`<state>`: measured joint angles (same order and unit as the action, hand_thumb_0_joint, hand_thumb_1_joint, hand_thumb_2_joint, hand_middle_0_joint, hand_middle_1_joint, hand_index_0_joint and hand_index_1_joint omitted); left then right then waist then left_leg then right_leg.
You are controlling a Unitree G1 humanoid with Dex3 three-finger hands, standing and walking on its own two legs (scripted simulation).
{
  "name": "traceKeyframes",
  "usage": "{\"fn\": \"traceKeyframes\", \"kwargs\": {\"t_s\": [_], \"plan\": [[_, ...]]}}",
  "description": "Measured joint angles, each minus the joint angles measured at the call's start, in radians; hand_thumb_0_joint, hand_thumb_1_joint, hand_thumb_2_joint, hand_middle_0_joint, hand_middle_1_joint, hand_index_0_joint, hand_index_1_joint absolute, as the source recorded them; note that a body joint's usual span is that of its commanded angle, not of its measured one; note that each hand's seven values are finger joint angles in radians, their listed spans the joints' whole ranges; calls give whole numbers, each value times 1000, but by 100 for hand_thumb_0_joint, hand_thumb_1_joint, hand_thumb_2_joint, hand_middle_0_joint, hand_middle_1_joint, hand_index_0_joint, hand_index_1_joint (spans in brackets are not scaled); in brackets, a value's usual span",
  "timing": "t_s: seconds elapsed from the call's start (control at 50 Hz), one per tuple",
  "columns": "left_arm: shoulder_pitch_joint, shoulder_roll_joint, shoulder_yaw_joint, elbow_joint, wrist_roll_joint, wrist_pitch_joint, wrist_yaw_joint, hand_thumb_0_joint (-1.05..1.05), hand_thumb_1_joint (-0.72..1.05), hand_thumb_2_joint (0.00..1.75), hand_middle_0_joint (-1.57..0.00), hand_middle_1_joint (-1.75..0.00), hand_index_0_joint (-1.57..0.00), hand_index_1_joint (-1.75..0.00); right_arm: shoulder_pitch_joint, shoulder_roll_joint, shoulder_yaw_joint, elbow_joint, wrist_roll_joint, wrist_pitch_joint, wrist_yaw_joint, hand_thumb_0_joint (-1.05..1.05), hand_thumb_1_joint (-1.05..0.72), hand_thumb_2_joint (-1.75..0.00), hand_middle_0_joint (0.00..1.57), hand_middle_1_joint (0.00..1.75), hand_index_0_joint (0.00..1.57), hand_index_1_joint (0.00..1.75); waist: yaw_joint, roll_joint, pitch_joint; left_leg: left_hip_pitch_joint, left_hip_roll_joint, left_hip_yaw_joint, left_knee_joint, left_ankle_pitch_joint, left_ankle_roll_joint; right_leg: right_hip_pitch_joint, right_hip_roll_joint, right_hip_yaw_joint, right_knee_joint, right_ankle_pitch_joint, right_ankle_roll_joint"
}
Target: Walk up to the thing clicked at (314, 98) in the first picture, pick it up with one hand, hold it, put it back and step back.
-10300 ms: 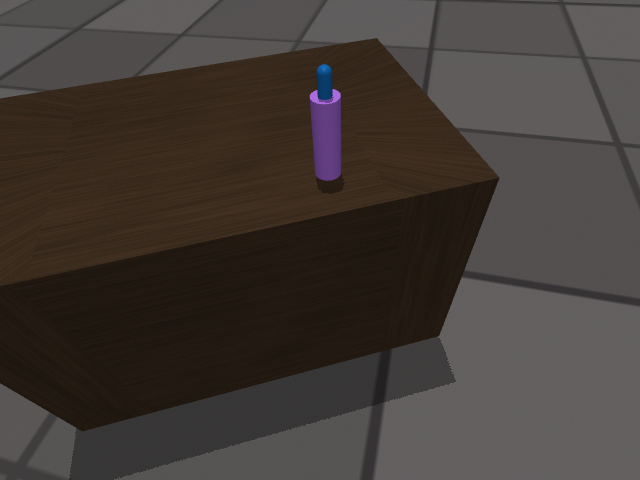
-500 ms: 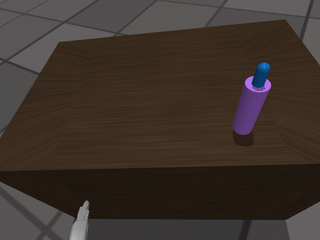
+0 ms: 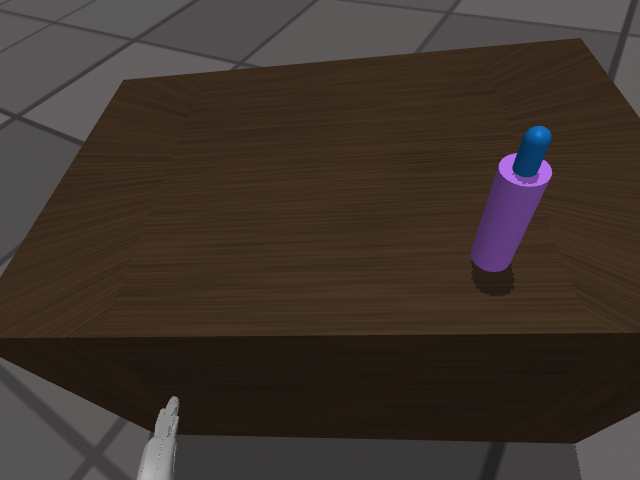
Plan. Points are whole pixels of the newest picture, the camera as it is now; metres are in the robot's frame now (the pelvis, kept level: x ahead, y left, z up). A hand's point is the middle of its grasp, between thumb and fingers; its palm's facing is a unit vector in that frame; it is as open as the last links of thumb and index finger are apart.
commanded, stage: go down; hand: right
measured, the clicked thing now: (511, 204) +0.46 -0.19 +0.06
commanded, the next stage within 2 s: approach in 0.16 s
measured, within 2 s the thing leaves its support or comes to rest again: neither
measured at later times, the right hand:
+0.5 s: hand out of the picture +0.38 -0.36 +0.12, palm faces +0.17 +0.98 +0.01, open 17.7 cm
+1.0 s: hand (542, 240) +0.43 -0.23 +0.02, palm faces +0.14 +0.99 +0.05, open 17.7 cm
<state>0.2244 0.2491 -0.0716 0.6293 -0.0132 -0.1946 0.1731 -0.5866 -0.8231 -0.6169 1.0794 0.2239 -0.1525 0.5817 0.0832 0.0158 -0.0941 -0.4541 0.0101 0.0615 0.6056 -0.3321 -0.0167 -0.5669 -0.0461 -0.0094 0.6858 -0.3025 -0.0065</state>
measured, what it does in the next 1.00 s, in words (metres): stands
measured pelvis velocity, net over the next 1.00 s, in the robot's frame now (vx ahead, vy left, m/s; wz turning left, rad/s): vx -0.02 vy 0.00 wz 0.04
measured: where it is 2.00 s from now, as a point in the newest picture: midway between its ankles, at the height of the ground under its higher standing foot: outside the picture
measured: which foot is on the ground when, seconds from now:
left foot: down 0.00-1.00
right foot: down 0.00-1.00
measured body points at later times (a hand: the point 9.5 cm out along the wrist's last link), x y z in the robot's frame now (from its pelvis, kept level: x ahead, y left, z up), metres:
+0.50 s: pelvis +0.00 +0.00 +0.00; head +0.06 -0.02 +0.44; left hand +0.15 +0.26 -0.08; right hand +0.37 -0.42 +0.12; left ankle -0.03 +0.13 -0.72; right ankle +0.02 -0.11 -0.72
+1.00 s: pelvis -0.02 +0.00 -0.03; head +0.07 -0.04 +0.41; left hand +0.12 +0.27 -0.07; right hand +0.42 -0.28 +0.02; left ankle -0.03 +0.13 -0.72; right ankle +0.02 -0.11 -0.72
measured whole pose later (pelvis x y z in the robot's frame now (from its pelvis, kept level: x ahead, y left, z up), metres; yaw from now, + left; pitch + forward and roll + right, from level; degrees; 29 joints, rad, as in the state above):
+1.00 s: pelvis -0.02 +0.00 -0.03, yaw +2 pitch +15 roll +3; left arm 0.31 0.23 0.03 0.33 0.04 -0.12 0.06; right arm -0.61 -0.45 -0.48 0.97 0.13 -0.36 0.22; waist 0.14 0.03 -0.11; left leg -0.72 -0.01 0.04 0.86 -0.42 -0.01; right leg -0.81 -0.08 -0.02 0.93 -0.39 0.00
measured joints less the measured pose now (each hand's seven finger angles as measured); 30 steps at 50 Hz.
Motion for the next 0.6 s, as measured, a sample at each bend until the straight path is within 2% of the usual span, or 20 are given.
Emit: {"fn": "traceKeyframes", "kwargs": {"t_s": [0.18, 0.38, 0.5, 0.6], "plan": [[2, 1, 2, 2, -1, 2, 1, -1, -54, 6, -6, -6, -5, -5, 9, 2, -17, -20, 0, -9, 1, -1, 56, -5, 5, 5, 5, 6, -3, 3, -2, -6, -3, 3, 8, -6, 3, -6, -3, 4, 7, -4, 4], [4, 0, 5, -12, -5, 0, 5, -1, -54, 6, -6, -5, -5, -5, 10, -4, -6, -18, 12, 7, 5, -1, 57, -5, 5, 5, 5, 5, -4, -2, -7, 0, 1, 3, 8, -12, 1, 0, 2, 4, 5, -8, 1], [7, -2, 14, -9, -3, 0, -5, -1, -54, 5, -6, -5, -5, -6, 16, 35, 38, -18, 21, -10, -7, -1, 59, -4, 4, 4, 5, 5, -11, -1, -9, -24, 6, 2, 30, -21, -1, -22, 5, 3, 21, -15, -1], [-1, -6, 13, -25, 6, -2, -21, -1, -54, 5, -7, -6, -5, -6, 11, 112, 89, -8, 24, -55, -30, -1, 60, -4, 4, 4, 5, 5, -1, 6, -13, -75, 6, -1, 73, -35, -2, -70, 4, 2, 59, -26, -1]]}}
